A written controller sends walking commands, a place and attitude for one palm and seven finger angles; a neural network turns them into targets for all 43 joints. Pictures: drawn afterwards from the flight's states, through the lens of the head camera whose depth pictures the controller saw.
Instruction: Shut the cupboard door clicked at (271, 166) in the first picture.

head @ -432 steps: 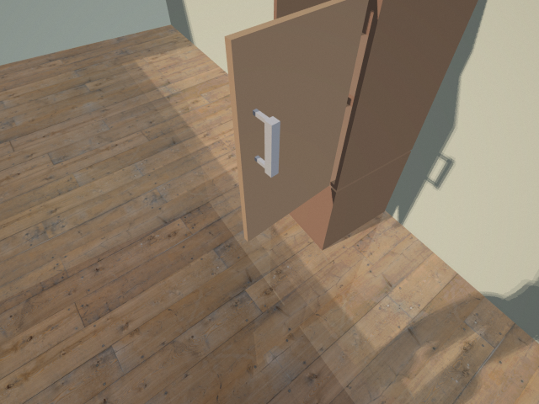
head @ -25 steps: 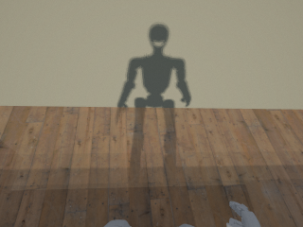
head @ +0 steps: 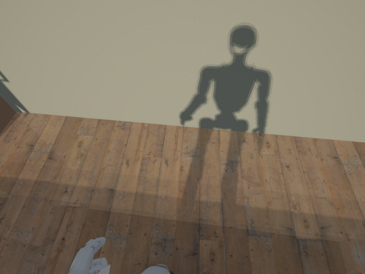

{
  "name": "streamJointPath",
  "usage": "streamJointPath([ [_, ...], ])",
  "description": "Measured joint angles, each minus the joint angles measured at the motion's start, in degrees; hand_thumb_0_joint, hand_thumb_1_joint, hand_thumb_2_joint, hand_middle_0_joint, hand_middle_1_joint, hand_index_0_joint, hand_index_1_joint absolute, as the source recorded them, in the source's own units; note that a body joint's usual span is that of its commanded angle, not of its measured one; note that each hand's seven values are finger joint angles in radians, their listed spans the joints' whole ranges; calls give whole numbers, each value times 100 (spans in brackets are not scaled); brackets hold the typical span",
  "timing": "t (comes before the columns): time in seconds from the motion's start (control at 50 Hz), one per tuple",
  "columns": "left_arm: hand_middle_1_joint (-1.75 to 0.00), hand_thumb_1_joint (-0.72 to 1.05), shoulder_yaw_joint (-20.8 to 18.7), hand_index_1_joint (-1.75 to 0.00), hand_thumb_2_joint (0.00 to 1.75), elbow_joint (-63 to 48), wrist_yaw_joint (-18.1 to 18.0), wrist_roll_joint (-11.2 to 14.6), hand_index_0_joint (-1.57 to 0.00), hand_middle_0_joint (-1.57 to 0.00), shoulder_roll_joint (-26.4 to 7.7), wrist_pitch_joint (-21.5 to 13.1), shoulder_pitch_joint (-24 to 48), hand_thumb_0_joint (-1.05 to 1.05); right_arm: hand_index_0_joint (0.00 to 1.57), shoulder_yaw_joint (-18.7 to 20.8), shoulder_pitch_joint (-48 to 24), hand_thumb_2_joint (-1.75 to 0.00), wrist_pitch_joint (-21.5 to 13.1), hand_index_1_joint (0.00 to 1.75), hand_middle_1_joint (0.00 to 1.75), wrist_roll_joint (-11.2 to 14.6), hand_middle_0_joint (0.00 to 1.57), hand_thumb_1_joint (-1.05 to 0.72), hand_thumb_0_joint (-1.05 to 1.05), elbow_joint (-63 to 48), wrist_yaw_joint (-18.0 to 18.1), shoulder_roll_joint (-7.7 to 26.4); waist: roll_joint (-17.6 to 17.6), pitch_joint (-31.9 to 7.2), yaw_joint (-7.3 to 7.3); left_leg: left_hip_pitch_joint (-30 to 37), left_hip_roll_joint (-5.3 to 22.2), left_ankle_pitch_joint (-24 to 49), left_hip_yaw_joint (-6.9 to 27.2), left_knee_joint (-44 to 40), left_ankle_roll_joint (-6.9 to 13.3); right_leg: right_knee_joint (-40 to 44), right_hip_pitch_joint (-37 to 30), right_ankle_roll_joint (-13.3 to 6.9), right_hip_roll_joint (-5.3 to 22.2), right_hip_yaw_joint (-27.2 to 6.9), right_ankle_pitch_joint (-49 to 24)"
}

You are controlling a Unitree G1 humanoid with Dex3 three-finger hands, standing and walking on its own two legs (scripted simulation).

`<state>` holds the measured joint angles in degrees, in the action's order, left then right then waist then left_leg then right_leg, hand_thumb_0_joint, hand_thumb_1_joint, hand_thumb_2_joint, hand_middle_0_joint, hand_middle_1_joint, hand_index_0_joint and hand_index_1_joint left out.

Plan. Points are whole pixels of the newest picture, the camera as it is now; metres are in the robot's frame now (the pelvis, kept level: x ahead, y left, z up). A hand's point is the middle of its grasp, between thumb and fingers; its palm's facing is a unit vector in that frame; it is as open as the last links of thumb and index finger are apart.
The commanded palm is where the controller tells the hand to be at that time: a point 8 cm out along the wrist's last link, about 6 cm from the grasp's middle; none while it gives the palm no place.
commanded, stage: walk to a spot facing it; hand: left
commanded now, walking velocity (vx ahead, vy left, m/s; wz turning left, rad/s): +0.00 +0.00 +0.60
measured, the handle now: out of the picture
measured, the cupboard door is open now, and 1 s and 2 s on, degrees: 96 96 96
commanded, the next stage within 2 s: none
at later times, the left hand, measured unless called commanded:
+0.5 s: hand out of the picture -0.09 +0.21 -0.17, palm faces +0.42 -0.88 -0.23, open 7.3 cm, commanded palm none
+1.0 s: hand (48, 245) +0.21 +0.36 -0.16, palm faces +0.45 -0.88 -0.13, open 7.4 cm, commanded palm none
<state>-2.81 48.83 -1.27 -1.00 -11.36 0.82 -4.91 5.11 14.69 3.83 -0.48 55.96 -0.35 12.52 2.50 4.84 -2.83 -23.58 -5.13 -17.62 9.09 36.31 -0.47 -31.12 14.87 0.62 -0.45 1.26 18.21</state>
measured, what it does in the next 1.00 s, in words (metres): walks ahead, turning left: left foot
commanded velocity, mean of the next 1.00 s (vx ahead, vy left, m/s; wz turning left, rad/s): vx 0.29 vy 0.00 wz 0.41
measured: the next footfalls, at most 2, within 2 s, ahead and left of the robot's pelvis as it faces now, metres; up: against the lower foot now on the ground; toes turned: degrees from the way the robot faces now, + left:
left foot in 0.52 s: +0.06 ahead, +0.15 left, +0.00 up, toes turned +30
right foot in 1.12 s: +0.39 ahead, +0.16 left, +0.00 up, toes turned +28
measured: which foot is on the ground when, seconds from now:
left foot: up 0.00-0.50, down 0.52-1.00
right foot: down 0.00-0.52, up 0.54-1.00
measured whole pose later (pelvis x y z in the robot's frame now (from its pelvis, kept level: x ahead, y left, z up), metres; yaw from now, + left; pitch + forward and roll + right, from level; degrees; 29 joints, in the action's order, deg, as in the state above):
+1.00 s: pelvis +0.17 +0.15 +0.01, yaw +31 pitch +1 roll +0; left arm -2.3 54.7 1.7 -1.4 -10.6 0.0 -3.8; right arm 0.8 28.6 -3.8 -0.8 64.1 1.7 6.5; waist -2.3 3.7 -4.1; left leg 4.8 -5.6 -19.7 1.0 14.6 5.9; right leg -51.5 36.3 2.0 4.8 4.3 6.7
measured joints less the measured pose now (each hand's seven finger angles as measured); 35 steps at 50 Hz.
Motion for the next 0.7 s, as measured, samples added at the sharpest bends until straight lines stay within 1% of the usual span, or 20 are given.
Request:
streamJointPath([
  [0.02, -30, 91, 40, -30, 89, 6, -13, -16, -20, -20, 41, -7, -33, 0, 20, 30, -16, -90, 27, 30, 30, -9, 20, -91, 0, 23, -5, 38, 33, 23, -19, -180, -10, -486, -121, 587, -54, -37, -38, -118, 34, 81, 47],
  [0.04, -30, 91, 67, -30, 89, 24, -27, -23, -20, -20, 79, -18, -80, 0, 20, 52, -28, -90, 47, 30, 30, -25, 20, -91, 0, 40, -20, 75, 42, 35, -39, -363, -2, -738, -270, 1219, -102, -14, -108, -190, 91, 165, 79],
  [0.08, -30, 91, 95, -30, 89, 70, -45, -9, -20, -20, 140, -19, -188, 0, 20, 82, -63, -90, 82, 30, 30, -41, 20, -91, 0, 61, -54, 134, 23, 48, -62, -629, 113, -755, -547, 2278, -222, 132, -285, -239, 197, 316, 69],
  [0.12, -30, 91, 111, -30, 89, 119, -46, 4, -20, -20, 181, -26, -289, 0, 20, 85, -107, -90, 99, 30, 30, -39, 20, -91, 0, 61, -78, 172, -22, 56, -81, -744, 280, -606, -729, 2840, -321, 274, -437, -239, 293, 475, 33],
  [0.16, -30, 91, 126, -30, 89, 152, -39, 9, -20, -20, 200, -52, -390, 0, 20, 70, -174, -90, 117, 30, 30, -31, 20, -91, 0, 62, -94, 189, -94, 68, -71, -737, 430, -513, -829, 2969, -390, 357, -549, -233, 387, 639, 27],
  [0.22, -30, 91, 123, -30, 89, 194, -29, 2, -20, -20, 217, -102, -550, 0, 20, 49, -319, -90, 155, 30, 30, -33, 20, -91, 0, 68, -112, 212, -181, 90, 6, -626, 599, -474, -895, 2764, -428, 409, -673, -222, 494, 899, 65],
  [0.26, -30, 92, 90, -30, 89, 238, -23, -7, -20, -20, 184, -154, -671, 0, 20, 37, -430, -90, 169, 30, 30, -47, 19, -91, 0, 73, -131, 232, -206, 86, 85, -557, 683, -456, -935, 2591, -422, 437, -752, -202, 539, 1096, 102],
  [0.36, -30, 92, 14, -30, 89, 483, 36, -72, -20, -20, 21, -263, -1083, 0, 20, 2, -782, -90, 117, 30, 30, -70, 19, -91, 0, 13, -199, 242, -318, 34, 315, -342, 794, -493, -1202, 1904, -324, 495, -965, -78, 689, 1551, 213],
  [0.44, -30, 92, -65, -30, 89, 737, 88, -121, -20, -20, -174, -272, -1443, 0, 20, -63, -1144, -90, 1, 30, 30, -64, 19, -91, 1, -165, -254, 207, -492, 38, 547, -49, 763, -647, -1498, 986, -153, 380, -1091, 117, 894, 1812, 391],
  [0.48, -30, 91, -100, -30, 89, 879, 121, -126, -20, -20, -278, -262, -1624, 0, 20, -103, -1309, -90, -97, 30, 30, -68, 19, -91, 0, -296, -265, 181, -600, 42, 634, 194, 672, -638, -1670, 437, -36, 180, -1114, 255, 1056, 1897, 552],
  [0.5, -30, 91, -114, -30, 89, 949, 144, -112, -20, -20, -322, -249, -1731, 0, 20, -125, -1369, -90, -171, 30, 30, -73, 19, -91, 0, -384, -268, 177, -652, 22, 648, 388, 593, -511, -1764, 59, 39, -81, -1053, 320, 1180, 1903, 693],
  [0.52, -30, 91, -127, -30, 89, 1015, 179, -88, -20, -20, -339, -212, -1821, 0, 20, -141, -1420, -90, -271, 30, 30, -81, 19, -91, 0, -482, -264, 195, -644, -2, 628, 476, 542, -152, -1778, -161, 193, -610, -850, 323, 1307, 1834, 833],
  [0.54, -30, 91, -131, -30, 89, 1084, 212, -74, -20, -20, -362, -125, -1816, 0, 20, -143, -1450, -90, -385, 30, 30, -82, 19, -91, 0, -558, -233, 190, -646, 19, 596, 407, 487, 3, -1765, 16, 355, -1421, -516, 338, 1349, 1507, 1019],
  [0.56, -30, 91, -127, -30, 89, 1124, 228, -72, -20, -20, -385, -20, -1761, 1, 20, -162, -1433, -90, -476, 30, 30, -64, 19, -91, 0, -602, -193, 171, -641, 43, 599, 400, 450, -53, -1747, 165, 467, -2272, -127, 327, 1269, 1076, 1110],
  [0.58, -30, 91, -129, -30, 89, 1141, 228, -73, -20, -20, -410, 55, -1682, 1, 20, -190, -1366, -90, -534, 30, 30, -51, 19, -91, 0, -612, -154, 138, -641, 43, 599, 467, 413, -135, -1714, 176, 533, -2977, 237, 304, 1169, 749, 1045],
  [0.6, -30, 91, -144, -30, 90, 1137, 222, -76, -20, -20, -427, 88, -1582, 1, 20, -219, -1255, -90, -566, 30, 30, -46, 19, -91, 0, -598, -116, 100, -636, 20, 588, 571, 375, -178, -1652, 83, 566, -3483, 561, 296, 1088, 544, 876],
  [0.62, -30, 91, -160, -30, 90, 1107, 223, -85, -20, -20, -435, 92, -1464, 1, 20, -246, -1124, -90, -579, 30, 30, -42, 20, -91, 0, -557, -83, 58, -631, -2, 582, 706, 338, -166, -1582, -86, 572, -3787, 844, 302, 1035, 407, 643],
  [0.64, -30, 91, -170, -30, 90, 1050, 232, -98, -19, -20, -431, 79, -1338, 1, 20, -273, -992, -90, -588, 30, 30, -37, 20, -91, 0, -491, -58, 15, -626, -12, 584, 866, 306, -90, -1517, -304, 534, -3923, 1088, 313, 1005, 302, 376],
  [0.7, -30, 92, -149, -30, 90, 826, 271, -114, -19, -20, -347, -17, -982, 1, 20, -342, -600, -90, -622, 30, 30, -10, 20, -91, 0, -232, -13, -114, -561, -11, 575, 1354, 233, 123, -1341, -964, 592, -3863, 1664, 353, 948, 105, -299],
])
